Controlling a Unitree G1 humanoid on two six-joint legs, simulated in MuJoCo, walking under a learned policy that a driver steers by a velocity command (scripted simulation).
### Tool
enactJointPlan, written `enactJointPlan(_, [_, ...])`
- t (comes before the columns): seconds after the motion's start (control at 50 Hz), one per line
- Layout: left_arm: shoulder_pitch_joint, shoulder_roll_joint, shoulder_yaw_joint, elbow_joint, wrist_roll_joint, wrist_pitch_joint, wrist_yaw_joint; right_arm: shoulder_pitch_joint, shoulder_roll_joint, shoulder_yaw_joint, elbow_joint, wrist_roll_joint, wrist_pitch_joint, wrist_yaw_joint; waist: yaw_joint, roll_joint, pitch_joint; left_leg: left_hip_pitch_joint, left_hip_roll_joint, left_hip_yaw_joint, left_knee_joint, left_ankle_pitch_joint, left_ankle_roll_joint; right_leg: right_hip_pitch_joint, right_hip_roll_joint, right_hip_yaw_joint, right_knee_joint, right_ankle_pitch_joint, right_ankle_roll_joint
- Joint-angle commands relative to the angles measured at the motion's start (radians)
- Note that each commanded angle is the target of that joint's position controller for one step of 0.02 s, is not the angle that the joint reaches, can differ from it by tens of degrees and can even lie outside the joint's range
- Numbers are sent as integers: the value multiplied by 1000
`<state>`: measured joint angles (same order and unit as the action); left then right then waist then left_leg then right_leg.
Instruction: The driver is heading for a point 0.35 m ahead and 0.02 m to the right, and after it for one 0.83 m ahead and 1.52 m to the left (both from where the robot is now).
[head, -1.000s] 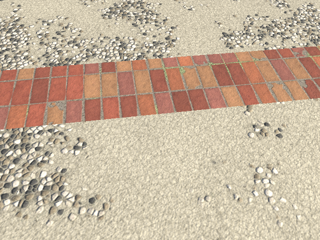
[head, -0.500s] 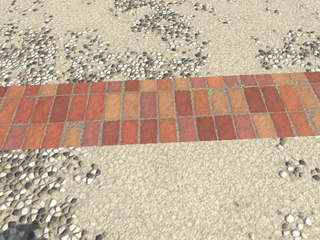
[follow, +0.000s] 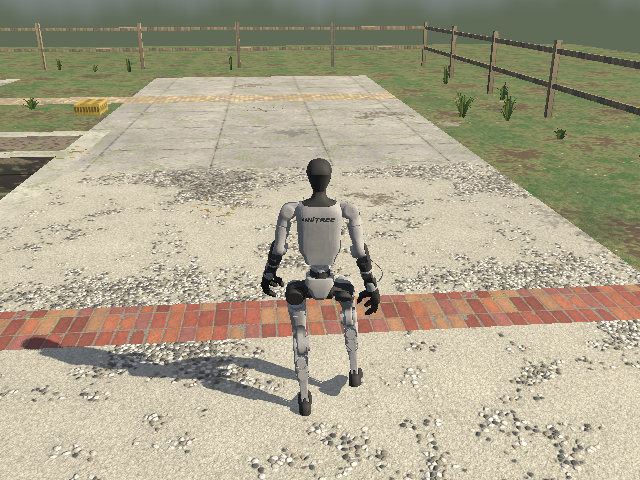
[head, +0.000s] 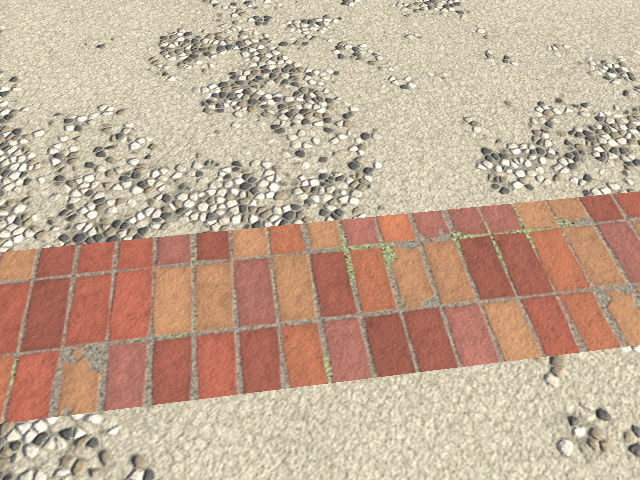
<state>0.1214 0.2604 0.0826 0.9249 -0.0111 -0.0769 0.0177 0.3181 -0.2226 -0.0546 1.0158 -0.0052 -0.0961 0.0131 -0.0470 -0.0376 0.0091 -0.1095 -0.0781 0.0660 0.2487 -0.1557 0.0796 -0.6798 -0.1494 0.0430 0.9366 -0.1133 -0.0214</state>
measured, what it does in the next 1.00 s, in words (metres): walks ahead, turning left: right foot, then left foot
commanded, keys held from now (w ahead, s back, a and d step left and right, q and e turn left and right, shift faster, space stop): w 0.20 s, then q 0.80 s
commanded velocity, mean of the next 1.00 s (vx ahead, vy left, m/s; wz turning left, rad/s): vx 0.21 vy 0.00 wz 0.34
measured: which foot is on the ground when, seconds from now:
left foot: down 0.00-0.26, up 0.28-0.76, down 0.78-1.00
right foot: up 0.00-0.24, down 0.26-0.80, up 0.82-1.00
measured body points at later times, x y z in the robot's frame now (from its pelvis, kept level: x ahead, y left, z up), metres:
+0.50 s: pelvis +0.24 -0.08 -0.01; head +0.28 -0.09 +0.44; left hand +0.33 +0.19 -0.13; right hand +0.34 -0.35 -0.15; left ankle +0.25 +0.08 -0.66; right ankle +0.30 -0.16 -0.75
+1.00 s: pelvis +0.30 -0.02 +0.00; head +0.34 +0.03 +0.44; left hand +0.35 +0.31 -0.13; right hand +0.54 -0.24 -0.10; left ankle +0.30 +0.06 -0.75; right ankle +0.36 -0.17 -0.67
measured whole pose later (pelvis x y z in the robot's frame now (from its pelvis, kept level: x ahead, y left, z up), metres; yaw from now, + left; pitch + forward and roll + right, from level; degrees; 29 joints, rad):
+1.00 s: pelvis +0.30 -0.02 +0.00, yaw +23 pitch +3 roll -2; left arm 0.02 0.32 0.09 0.86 0.00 0.00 0.04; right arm 0.16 -0.29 -0.10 0.76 0.01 0.01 -0.02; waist -0.01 -0.03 0.06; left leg -0.32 -0.04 -0.04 0.45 -0.17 0.07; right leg -0.56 -0.02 0.03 1.07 -0.41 0.06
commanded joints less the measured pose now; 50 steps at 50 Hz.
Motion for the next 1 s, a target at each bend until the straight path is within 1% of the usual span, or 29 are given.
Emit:
enactJointPlan(0.02, [-33,31,4,-51,4,-6,-8,-25,-147,-23,-55,5,-11,-17,27,89,41,-42,262,-158,-143,194,130,-5,3,-7,-164,173,10])
enactJointPlan(0.08, [-141,20,-8,-79,-2,-9,-21,36,-157,-24,-33,14,-8,-19,-10,87,62,2,260,-131,-141,170,118,21,35,-37,-297,231,8])
enactJointPlan(0.16, [-240,30,-17,-124,-11,-17,-46,99,-169,-31,0,20,10,-22,-33,90,90,145,320,-140,-77,196,116,-17,54,-38,-388,150,-12])
enactJointPlan(0.2, [-229,51,-14,-133,-13,-24,-56,93,-183,-38,5,22,20,-27,-9,106,77,193,346,-146,-27,281,101,26,69,-45,-418,74,-37])
enactJointPlan(0.22, [-186,72,-4,-126,-8,-28,-56,75,-185,-39,2,21,25,-28,21,118,55,189,335,-146,40,442,84,118,96,-57,-441,47,-50])
enactJointPlan(0.24, [-72,102,13,-95,3,-33,-53,50,-184,-38,-4,22,33,-29,87,126,-13,173,296,-128,171,638,61,284,139,-87,-474,77,-68])
enactJointPlan(0.26, [90,161,37,-49,17,-39,-47,43,-160,-28,-17,17,35,-29,151,109,-129,74,231,-98,370,636,20,543,109,-65,-457,240,-102])
enactJointPlan(0.28, [244,254,55,-25,42,-41,-38,80,-104,-6,-47,-8,27,-28,163,-55,-308,-221,121,-52,723,214,-39,924,-139,182,-378,556,-189])
enactJointPlan(0.3, [257,244,44,-18,37,-29,-43,213,-15,19,-15,13,12,-24,120,-267,-479,-457,-11,-142,989,-519,-79,1128,-329,511,-469,644,-320])
enactJointPlan(0.32, [222,165,23,-40,25,-22,-41,140,-147,-17,-11,40,8,-27,145,-126,-426,-486,45,-235,1076,-502,-77,1020,-278,430,-492,616,-277])
enactJointPlan(0.34, [120,130,9,-62,19,-20,-33,48,-166,-27,-48,54,11,-32,118,-100,-274,-545,88,-190,1067,-440,-77,876,-247,271,-508,639,-235])
enactJointPlan(0.36, [54,103,-1,-67,20,-20,-30,18,-148,-30,-48,46,23,-40,84,-33,-192,-520,132,-161,1025,-373,-86,732,-203,174,-544,627,-207])
enactJointPlan(0.38, [9,81,-6,-67,24,-21,-29,21,-130,-37,-46,36,42,-47,51,-31,-138,-465,161,-151,978,-321,-90,609,-171,103,-587,571,-188])
enactJointPlan(0.4, [-16,72,-8,-64,37,-20,-29,44,-105,-39,-47,35,65,-47,22,-56,-117,-389,175,-142,962,-282,-90,509,-149,47,-625,525,-178])
enactJointPlan(0.44, [-43,83,-6,-63,49,-21,-24,59,-80,-45,-63,33,96,-52,-3,-65,-90,-359,164,-116,953,-230,-97,423,-142,-21,-676,493,-206])
enactJointPlan(0.48, [-50,104,-1,-58,47,-16,-8,17,-88,-52,-103,25,111,-56,-7,-66,-68,-405,176,-119,878,-167,-105,419,-150,-65,-709,437,-217])
enactJointPlan(0.58, [-50,140,10,-53,32,19,29,-109,-93,-53,-180,18,119,-35,27,-55,-62,-404,191,-81,646,-29,-106,484,-153,-144,-736,264,-203])
enactJointPlan(0.68, [-22,180,25,-50,12,57,33,-201,-114,-59,-250,20,132,-8,56,-55,-46,-394,165,-24,516,-121,-88,585,-197,-157,-671,238,-187])
enactJointPlan(0.72, [-23,193,31,-56,2,70,33,-212,-118,-62,-273,24,136,4,53,-68,-47,-376,152,-6,452,-166,-68,627,-216,-151,-619,265,-165])
enactJointPlan(0.76, [-37,194,35,-60,-14,81,35,-171,-119,-66,-273,24,135,12,17,-62,-63,-273,117,28,287,-68,-34,629,-197,-183,-513,291,-109])
enactJointPlan(0.78, [18,176,34,-40,-12,84,31,-125,-155,-81,-264,18,130,4,5,-11,-92,-152,98,-3,182,88,2,591,-146,-221,-396,264,-50])
enactJointPlan(0.8, [18,141,25,-59,18,79,24,-57,-271,-116,-261,11,126,-17,0,184,-136,43,239,-223,155,503,72,397,-46,-289,-131,67,30])
enactJointPlan(0.82, [-27,87,7,-121,46,69,14,-51,-358,-124,-273,-8,122,-26,30,380,-172,217,457,-554,173,801,281,52,123,-245,143,-568,108])
enactJointPlan(0.84, [-100,118,15,-127,33,63,5,-24,-294,-105,-282,-18,104,-15,-27,208,-252,208,460,-552,154,728,318,10,130,-49,284,-603,97])
enactJointPlan(0.86, [-123,129,19,-132,2,62,3,-71,-277,-99,-290,-13,87,-13,-6,158,-210,177,408,-457,140,644,270,-24,116,-17,302,-517,76])
enactJointPlan(0.88, [-105,124,21,-114,-1,65,12,-134,-258,-96,-301,6,79,-19,26,112,-167,130,353,-393,137,535,209,-35,98,-3,265,-427,68])
enactJointPlan(0.9, [-101,147,28,-106,11,70,23,-177,-226,-85,-313,22,82,-26,41,109,-140,80,332,-370,123,468,177,-25,89,7,225,-369,69])
enactJointPlan(0.94, [-80,151,33,-105,17,74,29,-201,-217,-78,-325,15,88,-36,66,141,-144,-1,299,-349,105,442,171,57,109,7,209,-295,74])
enactJointPlan(1.0, [-80,123,27,-109,10,73,32,-173,-231,-80,-325,14,89,-46,59,144,-140,3,279,-358,102,399,166,69,131,15,80,-250,85])
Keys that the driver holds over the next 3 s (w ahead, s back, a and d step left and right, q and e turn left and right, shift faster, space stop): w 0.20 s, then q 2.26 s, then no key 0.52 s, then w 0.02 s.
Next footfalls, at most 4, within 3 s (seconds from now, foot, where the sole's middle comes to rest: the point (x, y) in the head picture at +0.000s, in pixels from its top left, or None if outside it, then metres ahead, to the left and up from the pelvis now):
0.26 right None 0.34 -0.16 -0.78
0.78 left None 0.34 0.08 -0.78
1.28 right None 0.44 -0.12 -0.78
1.70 left None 0.26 0.09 -0.78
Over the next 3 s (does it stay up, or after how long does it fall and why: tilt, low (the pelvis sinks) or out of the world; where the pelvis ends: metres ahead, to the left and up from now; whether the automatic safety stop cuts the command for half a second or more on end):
stays up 0.27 -0.01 -0.01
